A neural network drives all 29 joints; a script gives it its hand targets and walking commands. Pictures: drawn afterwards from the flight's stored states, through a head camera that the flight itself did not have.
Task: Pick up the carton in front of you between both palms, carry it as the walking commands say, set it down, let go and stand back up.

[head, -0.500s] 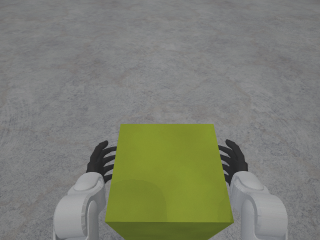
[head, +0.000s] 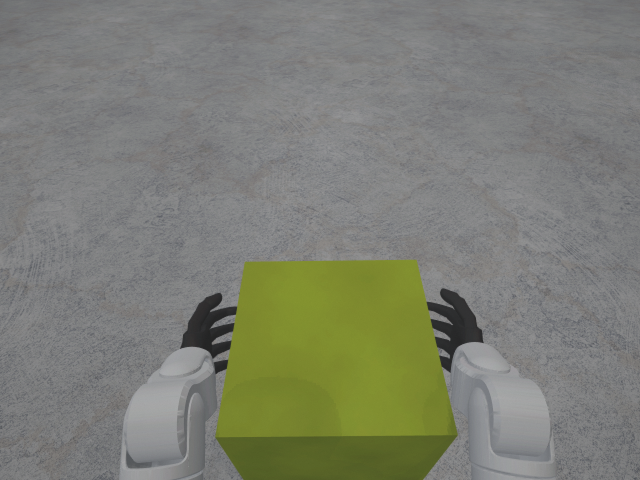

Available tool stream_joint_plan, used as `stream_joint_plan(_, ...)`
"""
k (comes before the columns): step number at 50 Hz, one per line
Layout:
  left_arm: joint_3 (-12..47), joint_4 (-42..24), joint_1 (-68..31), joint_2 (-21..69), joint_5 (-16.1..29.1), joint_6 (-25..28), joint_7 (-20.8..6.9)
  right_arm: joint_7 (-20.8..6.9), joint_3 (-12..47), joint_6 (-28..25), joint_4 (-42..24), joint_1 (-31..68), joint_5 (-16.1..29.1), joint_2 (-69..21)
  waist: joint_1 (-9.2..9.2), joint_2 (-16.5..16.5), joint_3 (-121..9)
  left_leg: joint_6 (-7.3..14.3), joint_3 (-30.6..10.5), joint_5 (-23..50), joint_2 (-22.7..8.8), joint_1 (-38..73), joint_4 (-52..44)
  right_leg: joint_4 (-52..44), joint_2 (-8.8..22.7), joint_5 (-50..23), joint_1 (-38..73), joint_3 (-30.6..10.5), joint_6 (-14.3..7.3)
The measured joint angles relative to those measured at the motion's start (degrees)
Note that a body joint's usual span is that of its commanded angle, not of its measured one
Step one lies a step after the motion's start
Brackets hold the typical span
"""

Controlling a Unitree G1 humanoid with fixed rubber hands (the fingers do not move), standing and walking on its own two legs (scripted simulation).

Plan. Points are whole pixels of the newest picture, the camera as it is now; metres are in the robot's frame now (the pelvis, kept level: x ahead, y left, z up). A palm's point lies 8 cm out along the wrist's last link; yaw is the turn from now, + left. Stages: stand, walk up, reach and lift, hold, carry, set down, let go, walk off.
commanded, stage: carry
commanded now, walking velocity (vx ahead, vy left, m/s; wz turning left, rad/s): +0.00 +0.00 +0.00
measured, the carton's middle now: (331, 383) +0.26 +0.00 +0.00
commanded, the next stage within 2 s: none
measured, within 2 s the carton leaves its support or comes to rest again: neither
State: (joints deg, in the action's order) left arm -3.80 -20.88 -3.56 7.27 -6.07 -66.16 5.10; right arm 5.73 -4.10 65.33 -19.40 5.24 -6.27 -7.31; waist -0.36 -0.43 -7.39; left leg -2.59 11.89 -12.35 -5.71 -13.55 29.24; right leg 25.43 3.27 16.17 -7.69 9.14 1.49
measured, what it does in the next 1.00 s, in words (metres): shifts its weight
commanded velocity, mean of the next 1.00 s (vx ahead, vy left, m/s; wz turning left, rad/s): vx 0.00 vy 0.00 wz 0.00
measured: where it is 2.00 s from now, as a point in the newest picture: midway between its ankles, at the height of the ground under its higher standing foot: outside the picture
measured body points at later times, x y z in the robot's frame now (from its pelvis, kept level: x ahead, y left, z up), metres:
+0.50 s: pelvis -0.01 +0.00 -0.01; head -0.01 +0.00 +0.44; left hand +0.29 +0.16 +0.01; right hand +0.29 -0.15 +0.01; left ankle -0.07 +0.13 -0.75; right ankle -0.11 -0.10 -0.75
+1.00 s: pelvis -0.07 +0.01 -0.01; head -0.09 +0.01 +0.44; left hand +0.23 +0.16 +0.02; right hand +0.24 -0.14 +0.02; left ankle -0.07 +0.13 -0.75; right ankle -0.11 -0.10 -0.75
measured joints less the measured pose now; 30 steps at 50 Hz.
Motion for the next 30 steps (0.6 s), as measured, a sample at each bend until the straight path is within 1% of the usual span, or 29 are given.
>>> stream_joint_plan(6,-0.6,5.7,-1.0,0.0,-1.6,4.9,-1.1,-0.7,-0.4,-4.9,5.7,0.9,-1.5,-0.1,0.74,-0.3,0.2,0.5,0.4,-0.7,0.7,1.9,-2.8,3.6,0.7,0.5,-1.3,-0.1,-0.1)
stream_joint_plan(8,-0.9,7.1,-0.9,0.0,-2.0,6.4,-1.5,-0.9,-0.2,-6.4,7.3,0.9,-1.9,-0.1,0.76,-0.3,0.1,0.8,0.4,-0.7,0.6,1.9,-2.4,2.6,0.6,0.7,-0.6,-0.1,0.0)
stream_joint_plan(10,-1.1,9.0,-1.1,0.0,-2.7,8.2,-2.0,-1.2,-0.4,-8.0,9.3,1.4,-2.3,-0.1,0.64,-0.1,0.0,0.9,0.5,-0.9,0.3,1.2,-0.7,-0.1,0.3,1.0,0.9,0.0,-0.1)
stream_joint_plan(13,-1.4,13.0,-2.2,0.1,-3.9,11.3,-2.6,-2.0,-1.3,-11.1,12.8,2.2,-3.6,-0.1,0.44,-0.1,0.3,0.8,0.1,-1.0,-0.1,0.1,2.1,-1.1,0.1,1.3,1.7,0.3,-0.5)
stream_joint_plan(15,-1.6,15.5,-2.6,0.1,-4.5,13.4,-2.9,-2.2,-1.7,-13.0,15.1,2.5,-4.0,-0.2,0.39,-0.4,0.2,0.6,0.2,-2.0,0.3,1.2,0.2,-0.7,0.3,2.1,1.6,0.3,-0.8)
stream_joint_plan(18,-2.3,19.8,-3.9,0.2,-5.6,16.5,-3.3,-3.2,-3.2,-16.3,19.8,4.1,-5.1,-0.4,0.25,-0.5,0.6,0.6,0.4,-3.7,0.6,2.2,-2.4,1.8,0.5,3.4,0.0,0.2,-0.7)
stream_joint_plan(23,-4.6,26.2,-6.6,0.5,-6.8,22.0,-3.9,-3.6,-4.7,-21.9,26.1,6.4,-6.8,-0.7,-0.10,-0.4,1.9,0.9,0.6,-5.2,0.3,0.3,-0.2,1.6,0.4,5.1,-0.8,0.0,-0.5)
stream_joint_plan(26,-5.4,29.0,-7.6,0.7,-7.1,25.4,-4.0,-3.8,-5.7,-25.1,28.3,7.2,-7.3,-0.9,0.24,0.1,2.4,0.9,0.5,-6.8,0.1,-0.5,0.4,2.2,0.3,6.5,-1.6,0.2,-0.8)
stream_joint_plan(28,-5.7,29.6,-7.7,0.7,-6.9,27.0,-4.1,-3.5,-5.7,-26.5,28.6,7.2,-7.0,-0.9,0.56,0.3,3.1,1.1,0.2,-7.1,0.1,-1.2,1.4,3.1,0.4,6.9,-2.0,0.3,-0.9)
stream_joint_plan(30,-5.6,29.3,-7.4,0.7,-6.5,27.8,-4.0,-3.3,-5.5,-27.3,28.4,6.9,-6.6,-0.8,0.50,0.3,3.7,1.1,0.3,-6.6,0.0,-1.4,1.9,3.8,0.5,6.5,-2.3,0.2,-0.9)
